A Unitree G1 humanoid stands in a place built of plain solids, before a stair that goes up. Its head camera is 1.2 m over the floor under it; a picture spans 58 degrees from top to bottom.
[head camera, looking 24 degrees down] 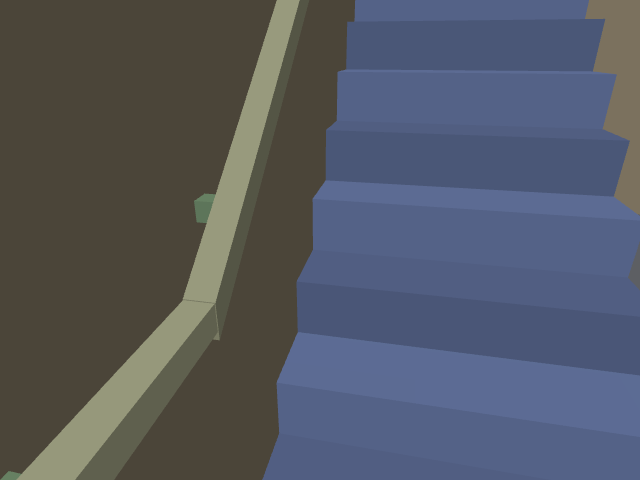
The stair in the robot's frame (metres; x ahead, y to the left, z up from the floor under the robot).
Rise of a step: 0.19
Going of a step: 0.23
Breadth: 0.99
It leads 12 degrees to the right of straight ahead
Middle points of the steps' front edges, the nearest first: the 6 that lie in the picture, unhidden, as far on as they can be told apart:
0.81 -0.37 0.37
1.04 -0.41 0.56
1.26 -0.46 0.74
1.49 -0.50 0.93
1.71 -0.55 1.11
1.94 -0.60 1.30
